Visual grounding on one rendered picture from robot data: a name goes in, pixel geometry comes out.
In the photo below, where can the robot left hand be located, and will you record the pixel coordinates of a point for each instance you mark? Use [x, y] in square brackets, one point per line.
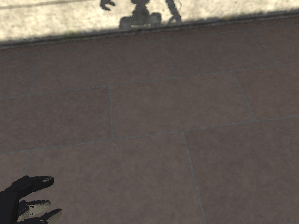
[12, 211]

